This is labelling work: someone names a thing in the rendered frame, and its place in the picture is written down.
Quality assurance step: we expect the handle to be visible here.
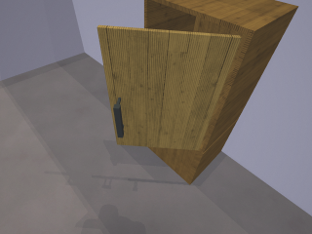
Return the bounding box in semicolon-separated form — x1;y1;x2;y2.
113;97;124;138

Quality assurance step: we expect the cupboard door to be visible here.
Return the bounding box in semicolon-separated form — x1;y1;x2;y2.
97;25;242;151

